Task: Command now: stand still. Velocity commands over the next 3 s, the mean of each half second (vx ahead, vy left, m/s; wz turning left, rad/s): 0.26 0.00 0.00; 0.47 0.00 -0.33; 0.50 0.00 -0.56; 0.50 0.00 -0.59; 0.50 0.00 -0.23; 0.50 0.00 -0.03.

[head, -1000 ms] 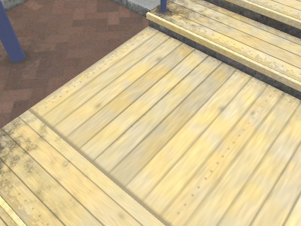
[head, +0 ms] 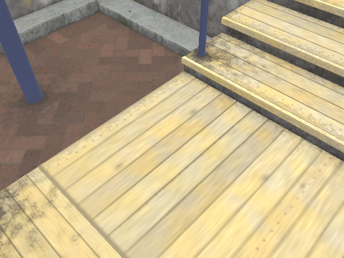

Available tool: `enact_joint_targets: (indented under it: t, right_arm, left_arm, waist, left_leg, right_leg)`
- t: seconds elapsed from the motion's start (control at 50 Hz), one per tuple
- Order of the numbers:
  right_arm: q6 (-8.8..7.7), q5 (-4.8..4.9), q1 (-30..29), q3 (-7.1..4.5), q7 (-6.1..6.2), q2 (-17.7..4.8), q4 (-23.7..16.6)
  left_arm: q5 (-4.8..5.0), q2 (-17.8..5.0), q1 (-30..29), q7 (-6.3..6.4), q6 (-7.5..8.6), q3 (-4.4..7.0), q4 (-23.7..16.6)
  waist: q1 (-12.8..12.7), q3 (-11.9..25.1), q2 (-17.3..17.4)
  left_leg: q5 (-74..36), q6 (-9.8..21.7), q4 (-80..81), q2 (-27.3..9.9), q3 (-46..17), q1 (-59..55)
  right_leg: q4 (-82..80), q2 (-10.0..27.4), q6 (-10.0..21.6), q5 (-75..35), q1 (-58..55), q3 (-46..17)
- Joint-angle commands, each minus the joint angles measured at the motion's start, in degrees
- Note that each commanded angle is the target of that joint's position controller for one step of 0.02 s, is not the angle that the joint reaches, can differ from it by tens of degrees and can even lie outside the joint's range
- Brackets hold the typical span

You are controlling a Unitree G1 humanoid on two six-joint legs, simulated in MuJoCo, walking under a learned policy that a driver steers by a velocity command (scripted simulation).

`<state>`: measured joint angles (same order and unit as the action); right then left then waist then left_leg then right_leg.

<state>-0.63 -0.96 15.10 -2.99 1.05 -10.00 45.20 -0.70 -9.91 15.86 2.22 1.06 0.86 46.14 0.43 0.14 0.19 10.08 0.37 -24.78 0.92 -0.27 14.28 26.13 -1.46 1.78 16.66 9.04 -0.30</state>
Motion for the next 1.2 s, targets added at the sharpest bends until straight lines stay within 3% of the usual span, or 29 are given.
enact_joint_targets:
  t: [0.02, 0.06, 0.1, 0.14, 0.16, 0.2, 0.26, 0.28, 0.3, 0.32, 0.34, 0.36, 0.38, 0.44, 0.54, 0.66, 0.7, 0.74, 0.76, 0.78, 0.8, 0.82, 0.84, 0.86, 0.9, 0.96, 1.02, 1.1, 1.2]
  right_arm:
    - [-0.53, 0.07, 0.87, -1.08, 0.29, -4.59, -2.08]
    - [-0.42, 0.01, 1.58, -1.01, 0.28, -4.28, -1.04]
    - [-0.08, -0.6, 1.21, -1.47, -0.09, -4.96, -0.87]
    - [-0.16, -1.1, -2.03, -1.41, -0.86, -4.78, -2.6]
    - [-0.58, -1.23, -3.56, -1.11, -1.23, -4.05, -3.57]
    - [-1.82, -1.14, -3.97, -1.08, -1.78, -3.91, -4.38]
    - [-3.4, -0.61, 3.29, -1.37, -2.16, -3.62, -2.26]
    - [-3.94, -0.55, 10.16, -2.06, -1.79, -5.16, -0.13]
    - [-4.33, -0.97, 17.16, -3.83, -1.2, -11.53, 1.1]
    - [-4.04, -1.15, 21.49, -4.67, -1.51, -14.46, 2.04]
    - [-3.75, -1.49, 18.12, -3.44, -1.46, -10.63, 1.55]
    - [-3.9, -1.5, 14.35, -2.8, -1.47, -9.16, 0.45]
    - [-4.17, -1.34, 11.82, -2.4, -1.41, -8.43, 0.11]
    - [-4.97, -0.43, 10.98, -1.16, -1.23, -6.21, 1.16]
    - [-5.56, -0.17, 13.22, -0.78, -1.4, -7.12, 4.01]
    - [-5.78, -0.04, 13.45, -0.88, -0.72, -8.66, 6.56]
    - [-5.47, -0.36, 12.39, -1.1, -0.26, -10.1, 7.11]
    - [-4.28, -0.71, 11.48, -1.71, 0.16, -12.15, 7.29]
    - [-3.93, -0.85, 11.53, -1.51, 0.43, -11.94, 6.59]
    - [-3.9, 0.51, 13.21, -0.51, 0.06, -8.1, 3.52]
    - [-4.43, 0.61, 13.55, -0.55, -0.59, -7.57, 1.89]
    - [-4.77, -0.08, 8.14, -0.76, -0.91, -8.98, 0.55]
    - [-5.58, 0.05, 3.95, -0.44, -1.18, -9.52, -0.53]
    - [-5.89, -0.2, 2.81, -0.29, -1.26, -8.9, -0.69]
    - [-4.1, -1.68, 4.05, 0.0, -1.44, -8.13, -0.83]
    - [-2.0, -2.11, 1.88, 0.12, -1.56, -7.71, -2.08]
    - [-1.41, -2.03, -6.52, 0.1, -1.58, -8.31, -4.97]
    - [-1.46, -1.53, -13.98, 0.25, -1.97, -8.38, -7.2]
    - [-2.11, -1.19, -22.71, 1.06, -2.58, -8.51, -10.65]
  left_arm:
    - [0.02, -5.58, 1.46, 0.25, 0.59, 1.34, -2.37]
    - [-0.05, -5.47, 2.49, 0.23, 0.53, 1.31, -1.59]
    - [-0.37, -8.09, 3.79, 0.02, -0.05, 2.35, -1.01]
    - [-0.36, -11.03, 5.45, -0.23, -0.55, 3.4, -0.94]
    - [-0.21, -11.61, 6.03, -0.44, -0.44, 3.7, -0.72]
    - [-0.21, -10.96, 5.26, -0.95, 0.51, 3.73, -0.6]
    - [0.34, -10.4, 1.46, -1.61, 1.8, 3.79, -0.78]
    - [0.24, -8.74, -0.82, -1.66, 2.21, 3.33, -1.33]
    - [0.45, -4.89, -4.08, -2.01, 2.7, 2.02, -3.68]
    - [-0.44, -7.43, -4.13, -1.84, 2.73, 2.63, -4.96]
    - [-1.34, -9.51, -4.14, -1.86, 2.44, 3.3, -4.28]
    - [-1.01, -8.3, -3.27, -2.43, 2.58, 3.03, -3.69]
    - [-0.67, -7.79, -2.83, -3.0, 2.66, 2.96, -3.56]
    - [-1.11, -6.93, -2.91, -4.25, 1.75, 2.76, -3.21]
    - [-1.19, -5.82, -12.17, -4.97, 1.16, 2.07, -6.87]
    - [-0.96, -6.22, -17.13, -4.8, 0.75, 1.84, -9.14]
    - [-1.11, -6.82, -14.28, -4.36, 0.79, 2.33, -8.56]
    - [-1.25, -8.74, -2.72, -3.9, 1.25, 3.7, -4.92]
    - [-1.97, -11.19, 5.95, -3.49, 1.69, 4.89, -2.07]
    - [-2.81, -17.22, 12.18, -2.93, 1.83, 6.57, -1.65]
    - [-0.78, -18.87, 9.76, -3.2, 1.54, 6.9, -1.74]
    - [0.11, -17.47, 5.06, -3.28, 1.28, 6.72, -2.11]
    - [0.24, -14.55, 2.59, -2.96, 1.37, 6.0, -2.24]
    - [0.25, -12.6, 1.24, -2.87, 1.59, 5.4, -2.02]
    - [0.72, -10.74, -0.09, -2.65, 2.19, 4.66, -1.84]
    - [0.79, -11.98, 2.8, -2.76, 3.24, 4.85, -1.03]
    - [0.86, -12.75, 7.02, -2.73, 3.22, 5.0, -0.13]
    - [1.04, -12.95, 12.21, -2.35, 3.0, 5.12, 0.94]
    - [0.13, -12.9, 16.52, -1.38, 2.64, 5.09, 1.52]
  waist:
    - [-0.04, -0.01, -0.78]
    - [-0.23, 1.04, -1.16]
    - [-1.09, -1.9, -4.41]
    - [-2.73, -7.89, -7.8]
    - [-3.3, -9.99, -8.65]
    - [-2.71, -9.88, -7.75]
    - [1.68, -6.61, -5.35]
    - [5.06, -4.29, -2.34]
    - [8.33, -2.6, 10.61]
    - [8.55, -2.55, 15.64]
    - [5.71, -4.26, 5.8]
    - [3.58, -4.5, 1.85]
    - [2.06, -3.7, 0.85]
    - [0.95, -3.06, 3.76]
    - [1.68, -5.95, 4.63]
    - [1.76, -8.09, 4.52]
    - [-0.05, -5.81, 5.21]
    - [-5.01, 1.35, 5.19]
    - [-8.16, 6.58, 3.25]
    - [-8.59, 14.1, -6.88]
    - [-5.25, 18.67, -14.71]
    - [-4.15, 12.18, -7.75]
    - [-3.64, 5.89, -2.15]
    - [-1.84, 2.47, 1.05]
    - [1.18, 1.22, 0.31]
    - [1.4, -0.52, 0.02]
    - [-1.18, -3.74, -1.13]
    - [-4.48, -2.31, -2.54]
    - [-7.1, -3.19, -3.82]
  left_leg:
    - [-8.02, 1.43, 2.35, -4.13, -4.64, -4.71]
    - [-3.47, 1.45, 2.35, -3.43, -3.95, -5.27]
    - [11.05, 2.02, -2.78, 0.19, -0.52, -0.34]
    - [14.45, 2.16, -9.21, 1.73, 3.11, 10.33]
    - [12.83, 2.55, -10.73, 0.6, 3.58, 12.91]
    - [11.39, 3.57, -11.06, -1.14, 2.86, 12.88]
    - [7.56, 5.26, -1.0, 0.55, 3.78, -2.96]
    - [7.49, 6.15, 2.06, -1.29, -0.55, -15.45]
    - [22.33, 10.05, 11.84, -12.39, -19.68, -24.04]
    - [22.65, 14.56, 16.97, -22.1, -35.98, -26.29]
    - [17.69, 15.39, 15.4, -22.17, -33.06, -23.38]
    - [13.84, 14.46, 15.04, -20.12, -27.89, -20.45]
    - [12.76, 12.84, 16.16, -17.86, -23.36, -18.86]
    - [0.57, 10.66, 18.17, -13.45, -13.89, -16.62]
    - [-14.0, 10.84, 19.65, -11.12, -5.0, -14.28]
    - [-22.63, 8.48, 19.6, -13.67, 2.67, -15.44]
    - [-39.82, 7.14, 12.49, -14.34, 5.48, -18.83]
    - [-51.12, 5.44, -5.48, -13.44, 8.4, -19.71]
    - [-43.18, 4.38, -19.08, -11.92, 9.37, -11.58]
    - [-18.3, 2.31, -40.85, -6.16, 10.75, 6.58]
    - [18.04, 1.0, -55.67, 3.18, 2.68, 19.24]
    - [12.63, 1.7, -58.26, -1.05, -3.52, 24.71]
    - [7.21, 1.88, -55.24, -3.62, -2.78, 24.91]
    - [5.35, 1.93, -50.42, -5.45, -2.53, 22.7]
    - [5.75, 0.77, -44.89, -7.09, -2.85, 17.33]
    - [4.3, -1.09, -39.07, -7.34, -1.44, 18.66]
    - [-3.34, -2.94, -29.92, -7.52, -0.73, 25.22]
    - [-11.68, -3.54, -20.72, -5.55, -0.85, 28.54]
    - [-10.92, -2.59, -13.09, -2.74, -0.1, 29.66]
  right_leg:
    - [-5.98, 6.11, 1.98, -11.21, 4.14, -6.18]
    - [-7.08, 5.73, 2.36, -5.54, 3.48, -6.23]
    - [-10.11, 6.29, 5.18, 15.1, 4.77, -9.76]
    - [-16.27, 12.4, 9.42, 29.44, 4.04, -18.17]
    - [-17.94, 15.28, 11.29, 30.47, 3.82, -21.5]
    - [-18.01, 16.91, 12.7, 24.21, 2.57, -22.39]
    - [-11.7, 12.31, 10.38, 13.0, 7.74, -14.19]
    - [-5.27, 9.07, 8.28, 9.4, 15.55, -9.65]
    - [12.18, 0.76, 4.78, 5.95, 26.05, 0.08]
    - [25.65, -2.2, 4.15, 12.81, 34.1, 3.05]
    - [33.51, 1.01, 4.76, 11.81, 35.34, -0.75]
    - [35.65, 2.79, 4.84, 7.49, 34.65, -1.96]
    - [35.4, 4.28, 4.5, 3.76, 33.5, -2.01]
    - [34.56, 5.31, 2.21, -2.69, 32.4, 0.43]
    - [24.62, 5.88, -0.39, -10.17, 34.34, 3.63]
    - [10.91, 4.21, 3.86, -13.51, 25.26, 6.06]
    - [8.99, 1.33, 6.19, -9.94, 20.25, 7.79]
    - [5.77, -3.3, 8.45, -6.7, 7.8, 9.51]
    - [5.06, -2.24, 10.23, -5.22, -5.67, 5.91]
    - [2.62, 12.7, 15.88, 4.14, -22.18, -17.52]
    - [-10.03, 21.67, 21.41, 2.46, -26.3, -45.67]
    - [-11.6, 19.57, 19.74, 3.77, -21.59, -39.91]
    - [-11.73, 18.31, 18.29, -0.97, -13.23, -31.43]
    - [-12.63, 15.55, 16.22, -7.07, -6.72, -26.04]
    - [-14.13, 11.35, 14.41, -13.58, 1.0, -19.31]
    - [-16.28, 9.36, 14.22, -14.12, 4.48, -16.75]
    - [-18.22, 8.21, 12.24, -13.76, 2.64, -16.81]
    - [-15.41, 7.31, 8.88, -21.32, -5.11, -16.93]
    - [-10.92, 7.57, 9.43, -30.41, -11.79, -19.5]
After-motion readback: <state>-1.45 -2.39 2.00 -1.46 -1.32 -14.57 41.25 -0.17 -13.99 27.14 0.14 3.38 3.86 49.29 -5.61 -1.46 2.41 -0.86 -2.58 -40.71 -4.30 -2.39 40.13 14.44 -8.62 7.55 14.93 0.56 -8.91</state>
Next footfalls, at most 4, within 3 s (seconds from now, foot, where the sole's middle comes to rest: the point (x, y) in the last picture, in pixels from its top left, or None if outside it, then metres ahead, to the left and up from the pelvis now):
0.76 right None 0.44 -0.11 -0.78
1.34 left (193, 193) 0.83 -0.06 -0.78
1.86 right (263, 174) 0.92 -0.39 -0.78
2.52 left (291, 93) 1.36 -0.60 -0.67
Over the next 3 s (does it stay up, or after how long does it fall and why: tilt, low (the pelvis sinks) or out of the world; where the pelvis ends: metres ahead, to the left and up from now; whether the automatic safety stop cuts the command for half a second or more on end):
stays up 1.37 -0.69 0.11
